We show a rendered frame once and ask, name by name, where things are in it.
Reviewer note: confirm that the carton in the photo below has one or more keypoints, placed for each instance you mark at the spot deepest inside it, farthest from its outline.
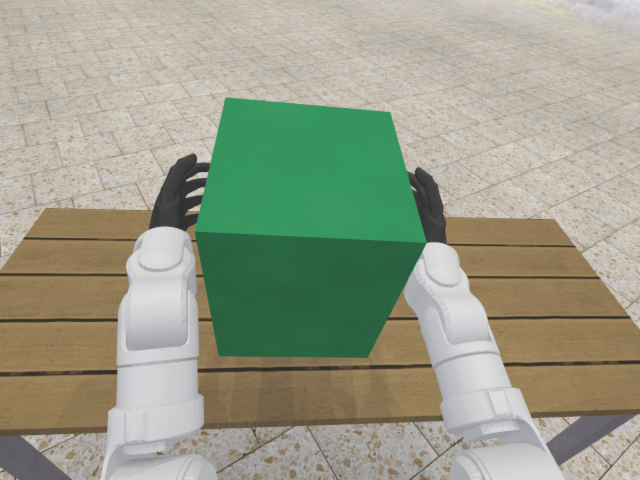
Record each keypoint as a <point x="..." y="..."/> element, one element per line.
<point x="308" y="229"/>

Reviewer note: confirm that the table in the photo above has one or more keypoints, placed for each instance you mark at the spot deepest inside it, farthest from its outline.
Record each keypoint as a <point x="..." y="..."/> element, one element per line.
<point x="564" y="340"/>

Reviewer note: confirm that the left robot upper arm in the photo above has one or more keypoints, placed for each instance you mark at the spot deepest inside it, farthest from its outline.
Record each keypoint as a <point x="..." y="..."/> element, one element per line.
<point x="179" y="467"/>

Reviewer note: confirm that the right robot hand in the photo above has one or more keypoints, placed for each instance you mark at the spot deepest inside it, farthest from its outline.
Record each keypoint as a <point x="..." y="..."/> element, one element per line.
<point x="429" y="205"/>

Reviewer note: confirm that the left robot hand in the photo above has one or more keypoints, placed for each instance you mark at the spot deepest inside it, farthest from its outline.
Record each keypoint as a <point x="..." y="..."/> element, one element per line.
<point x="171" y="204"/>

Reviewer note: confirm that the robot right forearm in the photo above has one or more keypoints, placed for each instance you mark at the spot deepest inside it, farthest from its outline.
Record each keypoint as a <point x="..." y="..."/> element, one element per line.
<point x="478" y="399"/>

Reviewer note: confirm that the right robot upper arm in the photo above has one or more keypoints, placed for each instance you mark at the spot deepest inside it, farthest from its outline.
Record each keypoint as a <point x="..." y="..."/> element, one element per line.
<point x="513" y="461"/>

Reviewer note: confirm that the robot left forearm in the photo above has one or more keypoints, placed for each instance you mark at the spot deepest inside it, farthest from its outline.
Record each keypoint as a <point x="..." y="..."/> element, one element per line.
<point x="158" y="403"/>

